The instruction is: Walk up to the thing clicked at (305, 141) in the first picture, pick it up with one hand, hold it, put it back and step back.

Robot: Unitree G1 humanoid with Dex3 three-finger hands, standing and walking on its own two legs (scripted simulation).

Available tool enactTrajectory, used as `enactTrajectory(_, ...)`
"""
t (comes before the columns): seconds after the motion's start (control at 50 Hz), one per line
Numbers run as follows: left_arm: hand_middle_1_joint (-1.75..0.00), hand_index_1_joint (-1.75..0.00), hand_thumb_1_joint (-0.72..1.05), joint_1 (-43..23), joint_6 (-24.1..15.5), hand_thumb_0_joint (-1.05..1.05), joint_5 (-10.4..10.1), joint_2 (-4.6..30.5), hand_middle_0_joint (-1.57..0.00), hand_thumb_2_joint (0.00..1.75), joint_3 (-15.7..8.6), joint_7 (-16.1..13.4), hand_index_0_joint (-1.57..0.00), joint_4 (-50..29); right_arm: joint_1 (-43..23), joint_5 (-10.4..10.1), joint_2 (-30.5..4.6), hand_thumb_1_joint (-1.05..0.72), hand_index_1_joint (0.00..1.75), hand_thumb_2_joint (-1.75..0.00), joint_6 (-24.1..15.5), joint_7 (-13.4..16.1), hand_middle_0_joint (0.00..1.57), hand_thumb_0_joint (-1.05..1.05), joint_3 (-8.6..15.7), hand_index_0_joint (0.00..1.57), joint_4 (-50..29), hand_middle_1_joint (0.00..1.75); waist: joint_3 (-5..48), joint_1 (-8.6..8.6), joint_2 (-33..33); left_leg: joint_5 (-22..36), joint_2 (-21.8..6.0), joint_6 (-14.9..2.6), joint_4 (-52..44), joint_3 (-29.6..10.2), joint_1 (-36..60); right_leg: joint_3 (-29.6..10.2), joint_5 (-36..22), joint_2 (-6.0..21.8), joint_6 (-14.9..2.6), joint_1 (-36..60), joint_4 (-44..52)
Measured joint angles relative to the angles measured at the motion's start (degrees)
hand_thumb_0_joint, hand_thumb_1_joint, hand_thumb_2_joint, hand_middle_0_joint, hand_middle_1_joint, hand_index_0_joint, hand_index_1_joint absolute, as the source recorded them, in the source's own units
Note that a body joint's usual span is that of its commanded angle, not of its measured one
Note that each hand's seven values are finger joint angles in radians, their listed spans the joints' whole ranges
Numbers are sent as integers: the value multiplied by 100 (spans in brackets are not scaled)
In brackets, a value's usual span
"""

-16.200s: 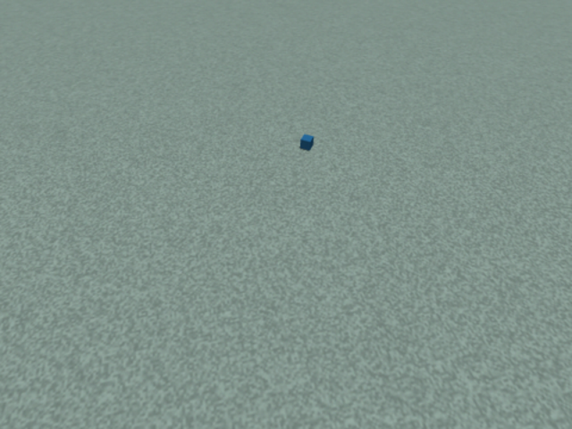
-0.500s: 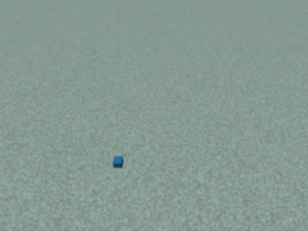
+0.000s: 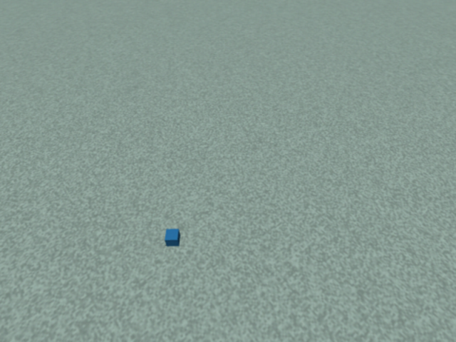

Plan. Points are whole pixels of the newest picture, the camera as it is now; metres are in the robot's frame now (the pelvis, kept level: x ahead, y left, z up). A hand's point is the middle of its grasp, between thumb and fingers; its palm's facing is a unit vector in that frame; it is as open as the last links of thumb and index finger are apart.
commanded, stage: stand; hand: left
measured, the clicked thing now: (172, 237) +0.75 +0.28 -0.75
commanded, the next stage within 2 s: walk up in 0.04 s
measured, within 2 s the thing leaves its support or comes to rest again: neither
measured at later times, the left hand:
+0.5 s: hand out of the picture +0.12 +0.34 -0.16, palm faces -0.01 -0.93 -0.37, open 7.4 cm
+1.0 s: hand (90, 282) +0.30 +0.32 -0.15, palm faces +0.01 -0.92 -0.40, open 7.4 cm
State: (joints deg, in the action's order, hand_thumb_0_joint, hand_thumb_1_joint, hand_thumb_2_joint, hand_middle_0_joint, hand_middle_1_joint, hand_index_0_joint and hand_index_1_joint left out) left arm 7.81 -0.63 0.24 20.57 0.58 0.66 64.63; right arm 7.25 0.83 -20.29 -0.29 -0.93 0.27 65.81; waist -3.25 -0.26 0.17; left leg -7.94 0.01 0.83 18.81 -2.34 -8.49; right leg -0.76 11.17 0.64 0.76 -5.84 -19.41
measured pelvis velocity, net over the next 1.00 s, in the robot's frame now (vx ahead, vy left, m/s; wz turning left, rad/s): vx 0.26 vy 0.04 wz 0.03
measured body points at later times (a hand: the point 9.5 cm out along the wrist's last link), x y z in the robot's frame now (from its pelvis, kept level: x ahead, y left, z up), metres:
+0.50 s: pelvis +0.10 +0.05 -0.01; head +0.12 +0.06 +0.44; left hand +0.12 +0.38 -0.14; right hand +0.17 -0.27 -0.11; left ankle +0.12 +0.16 -0.75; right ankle +0.10 -0.09 -0.69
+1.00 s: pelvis +0.26 +0.04 -0.02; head +0.29 +0.03 +0.43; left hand +0.29 +0.36 -0.12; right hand +0.35 -0.28 -0.13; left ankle +0.34 +0.18 -0.73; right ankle +0.27 -0.09 -0.75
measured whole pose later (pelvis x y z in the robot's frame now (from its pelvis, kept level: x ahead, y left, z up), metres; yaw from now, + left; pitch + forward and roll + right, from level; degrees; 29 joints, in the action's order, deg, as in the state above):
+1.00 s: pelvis +0.26 +0.04 -0.02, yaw +2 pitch -3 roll -1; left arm 19.6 -4.0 0.8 23.2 -1.9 1.8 47.2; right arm 16.5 1.4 -24.1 -1.3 -3.2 3.8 48.6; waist -5.5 1.9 2.4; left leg -18.3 -3.9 -0.3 43.5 0.7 -25.0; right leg 3.3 17.0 1.9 -0.1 -12.5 -32.5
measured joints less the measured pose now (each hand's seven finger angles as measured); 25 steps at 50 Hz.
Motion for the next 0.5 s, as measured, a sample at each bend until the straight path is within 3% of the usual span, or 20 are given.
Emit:
enactTrajectory(0.06,-30,-30,91,25,-4,0,19,-11,-20,90,-47,28,-20,-41,13,15,-4,-91,30,-90,-2,-29,20,1,34,20,-65,30,3,3,10,-163,0,-45,105,-4,-34,8,148,-6,-38,-23,-86)
enactTrajectory(0.12,-30,-30,91,246,-92,1,95,-7,-20,90,-221,117,-20,-239,264,94,-62,-91,30,-90,2,-154,20,1,176,20,-286,30,155,39,57,-1205,14,-236,743,-57,-232,30,888,-45,-218,-83,-435)
enactTrajectory(0.18,-30,-30,91,482,-233,0,146,53,-21,90,-361,127,-21,-489,392,155,-168,-91,30,-90,40,-187,20,1,299,20,-441,30,147,135,63,-1501,36,-236,1888,11,-719,60,287,-2,-222,32,-290)
enactTrajectory(0.22,-30,-30,91,608,-250,0,152,61,-21,90,-414,118,-21,-564,434,156,-289,-91,30,-90,33,-218,20,1,380,20,-541,30,72,174,185,-1545,-87,-212,2284,-2,-992,130,380,-27,-147,203,-196)
enactTrajectory(0.26,-30,-30,90,743,-220,0,167,138,-21,90,-443,135,-21,-618,474,151,-354,-91,30,-90,-6,-271,20,1,447,20,-653,30,25,195,204,-1543,-225,-203,2104,60,-1093,173,510,6,-79,348,-167)
enactTrajectory(0.32,-30,-30,90,911,-148,0,137,324,-21,90,-459,169,-21,-715,494,173,-383,-91,30,-90,-114,-316,20,1,529,20,-844,30,-74,178,87,-801,-293,-142,1353,194,-966,193,897,157,60,349,-606)
enactTrajectory(0.34,-30,-30,90,959,-120,0,126,388,-21,90,-467,168,-21,-748,482,188,-368,-91,30,-90,-169,-305,20,1,560,20,-914,30,-138,184,-31,-333,-210,-115,1293,292,-892,131,1132,276,11,229,-1035)
enactTrajectory(0.36,-30,-30,91,990,-82,1,97,422,-20,90,-474,152,-20,-758,476,214,-344,-91,30,-90,-226,-285,20,1,588,20,-995,30,-181,181,-121,-325,-143,-108,1411,380,-883,-13,1350,307,-91,-21,-1713)
enactTrajectory(0.42,-30,-30,91,996,9,1,44,468,-20,90,-423,113,-20,-758,585,142,-240,-91,30,-90,-290,-261,20,0,549,20,-1197,30,-178,78,-205,-612,-86,-194,1441,435,-725,-359,1686,-37,-321,-863,-3565)
enactTrajectory(0.5,-30,-30,91,1000,-73,1,6,502,-20,90,-376,164,-20,-907,805,85,-126,-91,30,-90,-291,-218,20,0,413,20,-1353,30,-164,36,-279,-608,-54,-216,974,519,-253,-219,1242,-14,-282,-1597,-3820)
